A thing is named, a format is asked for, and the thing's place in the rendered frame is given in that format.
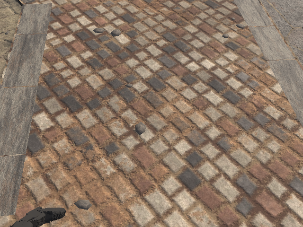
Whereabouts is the left robot hand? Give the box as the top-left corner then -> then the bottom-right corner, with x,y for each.
9,206 -> 66,227

